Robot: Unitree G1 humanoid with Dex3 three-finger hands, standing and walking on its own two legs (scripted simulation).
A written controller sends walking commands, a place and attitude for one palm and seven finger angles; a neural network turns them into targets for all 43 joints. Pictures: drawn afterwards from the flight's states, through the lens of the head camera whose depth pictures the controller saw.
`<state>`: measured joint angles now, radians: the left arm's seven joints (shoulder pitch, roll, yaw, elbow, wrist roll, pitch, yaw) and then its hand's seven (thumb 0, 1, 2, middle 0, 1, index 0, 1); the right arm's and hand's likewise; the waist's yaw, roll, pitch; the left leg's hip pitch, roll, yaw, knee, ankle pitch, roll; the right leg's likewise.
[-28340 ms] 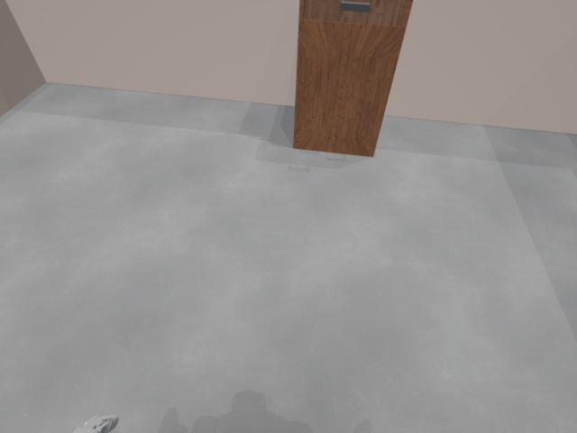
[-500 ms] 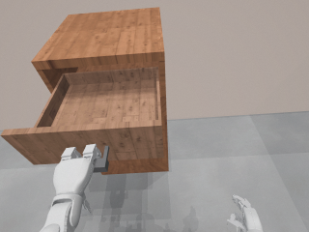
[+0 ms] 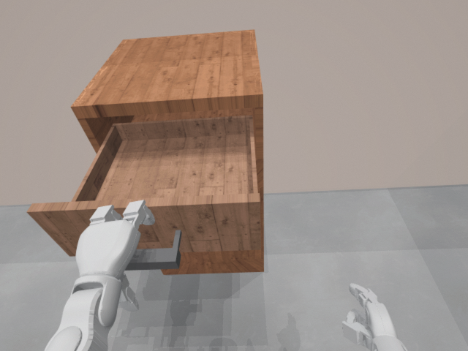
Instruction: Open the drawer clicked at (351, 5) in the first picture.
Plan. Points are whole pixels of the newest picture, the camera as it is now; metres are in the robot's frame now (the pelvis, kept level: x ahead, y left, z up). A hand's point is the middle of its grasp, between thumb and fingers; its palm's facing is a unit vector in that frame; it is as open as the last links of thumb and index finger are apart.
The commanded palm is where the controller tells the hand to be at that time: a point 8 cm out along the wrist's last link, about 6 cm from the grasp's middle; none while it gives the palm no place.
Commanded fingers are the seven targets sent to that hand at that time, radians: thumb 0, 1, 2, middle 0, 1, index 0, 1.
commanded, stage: lift the hand off the handle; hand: left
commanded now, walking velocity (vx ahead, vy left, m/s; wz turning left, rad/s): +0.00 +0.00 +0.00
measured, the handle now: (149, 247) +0.28 +0.21 +0.02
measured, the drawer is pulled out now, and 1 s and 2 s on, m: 0.29 0.29 0.29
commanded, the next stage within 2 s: draw the hand back to the body in 0.80 s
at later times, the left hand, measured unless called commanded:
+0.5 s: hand (118, 225) +0.25 +0.22 +0.14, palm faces +0.16 -0.10 -0.98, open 13.8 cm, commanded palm +0.21 +0.22 +0.19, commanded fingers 0.00 -0.50 0.30 -0.30 -1.20 -0.30 -1.20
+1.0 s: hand (113, 221) +0.24 +0.21 +0.16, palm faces +0.13 -0.10 -0.99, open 13.8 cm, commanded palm +0.20 +0.22 +0.22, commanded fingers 0.00 -0.50 0.30 -0.30 -1.20 -0.30 -1.20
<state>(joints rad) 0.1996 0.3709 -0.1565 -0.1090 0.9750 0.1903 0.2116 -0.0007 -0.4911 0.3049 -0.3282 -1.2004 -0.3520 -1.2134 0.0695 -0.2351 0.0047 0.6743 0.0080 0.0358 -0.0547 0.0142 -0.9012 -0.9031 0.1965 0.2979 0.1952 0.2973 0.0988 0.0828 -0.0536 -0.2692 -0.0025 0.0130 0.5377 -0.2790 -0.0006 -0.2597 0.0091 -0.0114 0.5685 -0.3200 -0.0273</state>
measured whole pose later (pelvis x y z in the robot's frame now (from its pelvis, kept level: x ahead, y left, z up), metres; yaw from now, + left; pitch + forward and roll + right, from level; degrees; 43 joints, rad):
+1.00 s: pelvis -0.01 -0.01 +0.01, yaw +1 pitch -3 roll +1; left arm 0.09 0.50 -0.07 -0.33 0.85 0.24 -0.06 0.00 -0.49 0.30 -0.32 -1.20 -0.32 -1.20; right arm 0.02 -0.25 0.06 0.66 0.03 0.08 -0.01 0.01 -0.90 -0.90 0.20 0.30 0.19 0.30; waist 0.11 0.13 -0.01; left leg -0.15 0.01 0.00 0.41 -0.21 -0.02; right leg -0.14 0.02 -0.03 0.45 -0.26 -0.04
